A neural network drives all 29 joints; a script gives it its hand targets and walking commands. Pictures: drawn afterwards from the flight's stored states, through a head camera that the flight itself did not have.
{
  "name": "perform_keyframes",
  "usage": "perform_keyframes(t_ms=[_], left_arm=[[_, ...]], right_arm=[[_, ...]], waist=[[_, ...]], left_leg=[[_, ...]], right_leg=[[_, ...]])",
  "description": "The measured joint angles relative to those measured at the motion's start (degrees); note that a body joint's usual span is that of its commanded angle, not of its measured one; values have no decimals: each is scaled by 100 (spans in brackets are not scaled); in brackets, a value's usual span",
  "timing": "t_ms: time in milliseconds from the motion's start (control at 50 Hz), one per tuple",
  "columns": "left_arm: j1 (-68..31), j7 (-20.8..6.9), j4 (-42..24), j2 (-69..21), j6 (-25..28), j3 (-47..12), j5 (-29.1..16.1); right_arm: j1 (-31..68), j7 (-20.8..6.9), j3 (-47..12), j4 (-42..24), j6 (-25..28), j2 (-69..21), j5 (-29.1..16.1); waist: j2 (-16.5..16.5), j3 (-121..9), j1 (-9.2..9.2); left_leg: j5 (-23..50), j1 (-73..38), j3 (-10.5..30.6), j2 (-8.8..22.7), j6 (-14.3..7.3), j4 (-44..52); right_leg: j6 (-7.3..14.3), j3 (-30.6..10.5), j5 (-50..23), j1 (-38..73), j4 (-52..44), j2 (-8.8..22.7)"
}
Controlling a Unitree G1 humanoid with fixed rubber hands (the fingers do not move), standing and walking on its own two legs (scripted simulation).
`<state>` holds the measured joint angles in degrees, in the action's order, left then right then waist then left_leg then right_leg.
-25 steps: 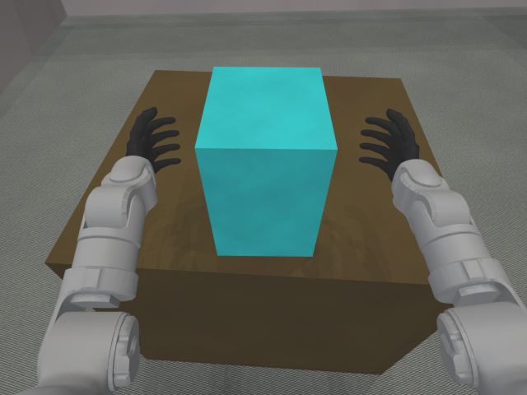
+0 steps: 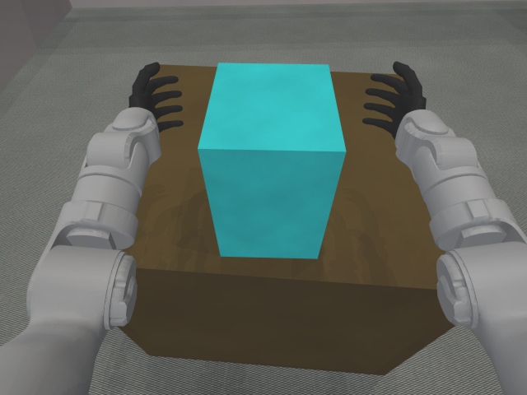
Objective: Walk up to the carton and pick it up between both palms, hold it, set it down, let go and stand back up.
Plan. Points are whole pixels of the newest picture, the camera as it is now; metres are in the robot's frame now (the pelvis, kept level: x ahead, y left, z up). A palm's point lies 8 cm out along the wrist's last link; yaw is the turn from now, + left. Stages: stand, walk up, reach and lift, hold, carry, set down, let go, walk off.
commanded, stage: reach and lift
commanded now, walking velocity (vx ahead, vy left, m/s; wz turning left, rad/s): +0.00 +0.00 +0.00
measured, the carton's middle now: (270, 166) +0.51 +0.03 +0.06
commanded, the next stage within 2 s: none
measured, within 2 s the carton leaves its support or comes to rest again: neither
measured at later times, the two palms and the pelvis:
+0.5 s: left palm (152, 140) +0.47 +0.21 +0.15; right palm (390, 135) +0.49 -0.15 +0.16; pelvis +0.00 +0.00 +0.00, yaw +1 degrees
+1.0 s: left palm (174, 173) +0.47 +0.19 +0.08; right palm (370, 172) +0.48 -0.14 +0.08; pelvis -0.01 +0.00 -0.02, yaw +1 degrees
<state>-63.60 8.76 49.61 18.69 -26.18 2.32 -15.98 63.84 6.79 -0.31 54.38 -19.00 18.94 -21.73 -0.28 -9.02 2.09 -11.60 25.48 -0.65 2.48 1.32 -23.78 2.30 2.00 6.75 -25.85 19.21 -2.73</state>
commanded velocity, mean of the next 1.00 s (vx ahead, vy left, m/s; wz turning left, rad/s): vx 0.00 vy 0.00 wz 0.00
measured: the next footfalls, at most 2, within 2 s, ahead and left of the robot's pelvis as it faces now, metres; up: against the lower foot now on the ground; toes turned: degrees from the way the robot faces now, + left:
none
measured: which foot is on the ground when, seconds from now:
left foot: down 0.00-1.00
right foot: down 0.00-1.00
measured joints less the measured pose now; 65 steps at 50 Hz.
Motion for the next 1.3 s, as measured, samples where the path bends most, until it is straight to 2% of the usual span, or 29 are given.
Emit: perform_keyframes(t_ms=[180,260,340,420,520,680,820,880,1000,1080,1200,1260,1300], left_arm=[[-640,26,889,62,357,-228,-86],[-809,-68,1302,28,591,-202,-63],[-686,-172,1527,-7,971,-129,54],[-469,-167,1709,-104,1389,-88,167],[-128,-70,1804,-292,1874,-136,232],[-86,-126,2411,-450,2578,5,348],[-107,-184,2816,-521,3256,48,353],[-139,-155,2880,-546,3322,-44,356],[-261,-34,2834,-703,3261,-119,279],[-249,-10,2672,-785,3205,23,439],[-186,-17,2438,-1018,3127,446,915],[-173,-27,2309,-1192,3115,789,1310],[-152,-10,2223,-1296,3069,1136,1720]], right_arm=[[670,-74,-1,770,91,92,23],[787,-95,-126,1010,198,110,55],[658,-61,-46,1056,424,-22,210],[464,-111,93,1260,739,-154,362],[12,-230,366,1203,1157,-331,644],[-151,-213,619,1445,1686,-576,1019],[-283,-229,562,1497,2038,-743,1046],[-273,-272,592,1604,2141,-755,1033],[-213,-340,624,1675,2238,-604,1016],[-136,-310,654,1618,2246,-587,1059],[-108,-305,884,1479,2224,-753,1364],[-115,-305,1155,1422,2261,-938,1743],[-129,-212,1568,1393,2307,-1098,2133]], waist=[[37,-177,-7],[19,-165,10],[-26,-152,-39],[-61,-135,-48],[-46,-319,-10],[-83,-375,-53],[-142,-597,-119],[-104,-629,-138],[-69,-635,-16],[-50,-620,6],[-77,-519,-5],[-93,-384,4],[-93,-266,11]], left_leg=[[-9,221,42,-12,1,-30],[-3,214,40,-16,4,-8],[56,164,48,-47,1,106],[83,205,70,-57,10,119],[38,543,122,-23,33,-53],[19,1001,115,-32,30,-270],[28,1484,62,-81,3,-395],[5,1615,84,-90,-6,-476],[-80,1789,82,-57,-13,-652],[-110,1793,67,-54,-32,-682],[-80,1558,34,-67,-41,-530],[-40,1341,15,-75,-46,-394],[1,1162,6,-82,-51,-276]], right_leg=[[-2,29,12,-200,15,8],[-1,21,25,-213,30,11],[-6,19,25,-200,15,38],[1,37,17,-235,11,47],[18,90,0,-493,41,16],[24,93,59,-992,340,34],[-1,45,114,-1548,603,89],[-7,69,130,-1648,645,101],[-22,75,144,-1768,698,74],[-32,61,168,-1774,724,71],[-41,31,159,-1567,621,82],[-44,14,131,-1365,512,88],[-46,10,97,-1188,403,94]])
